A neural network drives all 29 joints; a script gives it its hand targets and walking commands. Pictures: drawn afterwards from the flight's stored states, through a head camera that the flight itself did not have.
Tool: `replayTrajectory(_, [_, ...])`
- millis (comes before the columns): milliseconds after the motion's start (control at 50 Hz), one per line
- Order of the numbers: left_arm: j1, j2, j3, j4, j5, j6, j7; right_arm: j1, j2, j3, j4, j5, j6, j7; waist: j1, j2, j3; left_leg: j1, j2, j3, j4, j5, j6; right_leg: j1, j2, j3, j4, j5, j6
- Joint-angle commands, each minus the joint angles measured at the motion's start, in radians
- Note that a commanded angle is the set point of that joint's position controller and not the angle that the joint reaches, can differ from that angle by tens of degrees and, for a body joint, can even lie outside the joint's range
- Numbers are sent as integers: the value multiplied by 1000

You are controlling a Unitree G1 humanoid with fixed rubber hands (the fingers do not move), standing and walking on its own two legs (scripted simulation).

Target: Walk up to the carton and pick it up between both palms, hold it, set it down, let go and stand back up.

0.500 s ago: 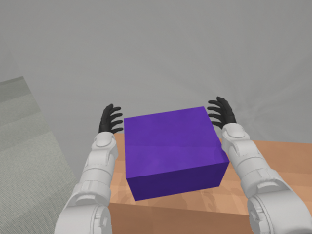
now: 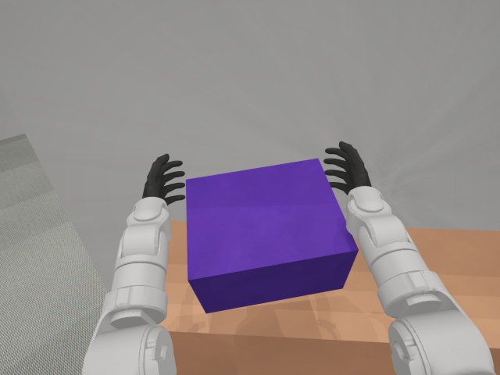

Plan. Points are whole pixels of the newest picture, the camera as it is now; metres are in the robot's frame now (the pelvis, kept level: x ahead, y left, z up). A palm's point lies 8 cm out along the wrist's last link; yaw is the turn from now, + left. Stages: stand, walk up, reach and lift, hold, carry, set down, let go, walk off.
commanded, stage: reach and lift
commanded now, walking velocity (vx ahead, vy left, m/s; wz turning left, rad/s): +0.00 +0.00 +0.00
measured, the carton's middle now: (263, 233) +0.36 +0.00 +0.08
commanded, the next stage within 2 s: hold in 0.78 s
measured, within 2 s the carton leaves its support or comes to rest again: neither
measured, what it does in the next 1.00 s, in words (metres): stands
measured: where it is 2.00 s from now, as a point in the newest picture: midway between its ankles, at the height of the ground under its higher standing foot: outside the picture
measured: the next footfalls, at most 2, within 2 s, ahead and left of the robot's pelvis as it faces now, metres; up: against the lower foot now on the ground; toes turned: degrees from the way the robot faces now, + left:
none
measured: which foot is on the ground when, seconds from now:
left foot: down 0.00-1.00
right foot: down 0.00-1.00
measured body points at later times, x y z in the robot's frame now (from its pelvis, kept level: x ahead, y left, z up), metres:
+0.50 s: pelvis -0.01 +0.00 +0.00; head -0.08 +0.01 +0.45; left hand +0.37 +0.19 +0.16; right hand +0.38 -0.15 +0.18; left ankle +0.03 +0.13 -0.75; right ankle -0.01 -0.13 -0.75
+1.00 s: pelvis -0.02 +0.00 +0.00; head -0.09 +0.02 +0.44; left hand +0.36 +0.19 +0.18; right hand +0.36 -0.15 +0.20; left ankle +0.03 +0.13 -0.75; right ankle -0.01 -0.13 -0.75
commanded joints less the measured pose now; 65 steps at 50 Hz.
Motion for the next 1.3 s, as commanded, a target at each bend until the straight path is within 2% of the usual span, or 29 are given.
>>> replayTrajectory(0, [-551, -536, -357, -254, -23, 10, -242, -507, 609, 259, -249, 52, -51, 156, -19, -43, -199, 249, -88, 20, -77, 266, -16, 70, 38, -53, -45, 252, 7])
replayTrajectory(40, [-556, -535, -362, -273, -22, 17, -240, -509, 607, 264, -253, 62, -50, 159, -25, -26, -211, 255, -90, 21, -74, 284, -22, 76, 39, -54, -45, 267, 4])
replayTrajectory(100, [-556, -533, -359, -286, -25, 27, -241, -541, 610, 284, -313, 70, -52, 154, -17, -48, -239, 267, -91, 21, -67, 298, -16, 89, 39, -56, -44, 292, 9])
replayTrajectory(140, [-572, -523, -349, -289, -18, 31, -243, -518, 615, 276, -276, 64, -41, 156, -18, -45, -212, 259, -92, 22, -78, 268, -11, 79, 36, -54, -51, 260, 10])
replayTrajectory(200, [-565, -528, -353, -292, -15, 45, -246, -526, 600, 268, -280, 66, -39, 158, -22, -31, -201, 266, -88, 21, -78, 270, -14, 71, 37, -58, -51, 257, 8])
replayTrajectory(260, [-583, -514, -329, -281, 1, 54, -251, -526, 596, 250, -259, 53, -31, 159, -26, -42, -169, 256, -90, 25, -92, 223, -7, 68, 32, -56, -62, 217, 10])
replayTrajectory(280, [-597, -517, -334, -298, -7, 54, -252, -542, 599, 255, -283, 51, -37, 160, -24, -51, -186, 256, -88, 25, -93, 222, -5, 73, 33, -61, -61, 216, 12])
replayTrajectory(300, [-610, -525, -345, -297, -11, 56, -252, -548, 595, 247, -264, 51, -36, 161, -34, -36, -180, 257, -87, 24, -94, 211, -8, 57, 33, -62, -61, 198, 8])
replayTrajectory(380, [-631, -515, -332, -297, -6, 59, -247, -575, 599, 244, -267, 55, -34, 167, -25, -47, -193, 254, -87, 25, -93, 199, -3, 61, 32, -64, -63, 187, 10])
replayTrajectory(400, [-643, -518, -338, -307, -14, 59, -247, -564, 607, 243, -266, 50, -33, 168, -35, -46, -203, 255, -87, 23, -92, 200, 0, 64, 30, -60, -63, 201, 10])
replayTrajectory(500, [-652, -523, -347, -318, -14, 71, -245, -588, 606, 245, -269, 58, -27, 170, -30, -40, -195, 253, -87, 24, -87, 205, 0, 56, 31, -58, -58, 192, 11])
replayTrajectory(600, [-651, -527, -361, -349, -19, 80, -242, -574, 601, 258, -272, 75, -21, 168, -42, -27, -211, 275, -88, 20, -80, 232, -6, 67, 34, -57, -59, 217, 11])
replayTrajectory(700, [-633, -518, -349, -347, -9, 101, -242, -582, 591, 261, -287, 83, -9, 168, -35, -40, -189, 275, -90, 19, -82, 232, -3, 68, 35, -58, -64, 218, 15])
replayTrajectory(720, [-643, -529, -366, -387, -20, 101, -239, -581, 601, 270, -307, 90, -12, 169, -37, -32, -228, 285, -86, 16, -77, 260, -7, 80, 39, -63, -57, 236, 12])
replayTrajectory(740, [-635, -527, -367, -380, -19, 108, -240, -573, 592, 272, -293, 99, -5, 168, -37, -25, -207, 282, -88, 18, -73, 267, -10, 72, 37, -61, -57, 234, 10])
replayTrajectory(780, [-621, -520, -346, -361, -6, 120, -243, -589, 583, 266, -310, 91, 1, 169, -34, -40, -187, 277, -89, 18, -82, 228, -4, 69, 37, -63, -66, 204, 12])
replayTrajectory(800, [-628, -517, -345, -361, -3, 123, -246, -567, 582, 257, -277, 89, 8, 170, -43, -35, -169, 270, -87, 20, -87, 209, -4, 64, 34, -61, -69, 188, 12])
replayTrajectory(840, [-633, -512, -340, -363, -1, 130, -250, -570, 582, 255, -274, 88, 13, 170, -42, -38, -151, 266, -89, 21, -97, 192, 0, 63, 30, -57, -74, 172, 13])
replayTrajectory(880, [-654, -524, -363, -416, -22, 131, -246, -582, 591, 270, -309, 102, 14, 171, -43, -31, -199, 278, -88, 17, -85, 238, -5, 75, 34, -60, -64, 211, 9])
replayTrajectory(920, [-644, -511, -346, -396, -7, 140, -246, -592, 588, 273, -311, 107, 18, 170, -34, -37, -187, 271, -93, 19, -86, 219, -1, 72, 35, -57, -67, 193, 14])
replayTrajectory(960, [-638, -522, -356, -410, -9, 146, -243, -573, 584, 275, -302, 112, 23, 171, -39, -27, -179, 276, -89, 18, -88, 227, -5, 69, 36, -59, -65, 188, 10])
replayTrajectory(980, [-632, -514, -339, -373, 0, 155, -247, -594, 570, 262, -294, 101, 27, 170, -40, -36, -150, 264, -89, 19, -96, 183, 0, 51, 35, -60, -75, 150, 10])
replayTrajectory(1060, [-655, -524, -355, -405, -12, 163, -248, -602, 573, 261, -303, 107, 33, 174, -49, -33, -166, 266, -87, 19, -101, 180, -1, 53, 34, -59, -75, 139, 7])
replayTrajectory(1080, [-670, -523, -365, -439, -21, 162, -244, -616, 588, 276, -335, 116, 32, 175, -41, -27, -196, 271, -91, 18, -93, 198, -2, 68, 34, -58, -69, 161, 8])
replayTrajectory(1180, [-670, -517, -355, -425, -12, 179, -243, -619, 579, 266, -314, 115, 44, 177, -44, -29, -177, 263, -91, 19, -102, 176, 2, 60, 33, -56, -76, 138, 8])
replayTrajectory(1260, [-672, -515, -344, -428, -9, 185, -241, -636, 582, 267, -327, 120, 49, 181, -32, -37, -170, 258, -88, 17, -99, 168, 4, 52, 31, -57, -74, 122, 7])
replayTrajectory(1280, [-668, -523, -350, -426, -10, 189, -243, -621, 567, 261, -306, 119, 52, 181, -44, -29, -161, 264, -87, 15, -101, 171, 2, 48, 32, -55, -77, 120, 4])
